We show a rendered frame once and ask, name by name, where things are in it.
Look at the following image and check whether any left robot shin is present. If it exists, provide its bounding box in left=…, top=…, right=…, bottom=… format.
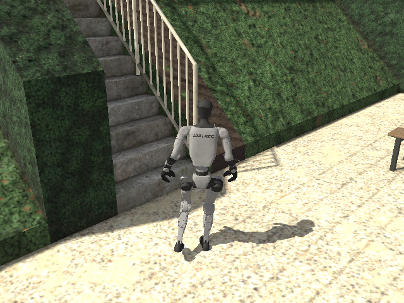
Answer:
left=177, top=201, right=189, bottom=244

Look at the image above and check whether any robot left forearm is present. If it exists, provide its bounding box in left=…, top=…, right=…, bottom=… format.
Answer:
left=163, top=150, right=176, bottom=172

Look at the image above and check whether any robot right forearm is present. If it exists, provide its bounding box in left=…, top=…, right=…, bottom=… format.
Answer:
left=227, top=152, right=237, bottom=173

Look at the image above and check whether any robot left hand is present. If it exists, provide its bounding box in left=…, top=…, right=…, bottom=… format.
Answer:
left=161, top=169, right=175, bottom=183

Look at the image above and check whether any robot left upper arm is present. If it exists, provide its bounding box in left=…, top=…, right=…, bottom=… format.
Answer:
left=170, top=126, right=191, bottom=160

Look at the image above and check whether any robot right upper arm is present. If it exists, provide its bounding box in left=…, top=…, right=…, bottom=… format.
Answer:
left=217, top=127, right=234, bottom=162

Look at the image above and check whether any robot right hand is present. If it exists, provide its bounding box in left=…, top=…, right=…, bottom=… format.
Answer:
left=223, top=170, right=237, bottom=182

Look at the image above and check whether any robot left foot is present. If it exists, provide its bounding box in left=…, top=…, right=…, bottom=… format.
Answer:
left=174, top=241, right=184, bottom=253

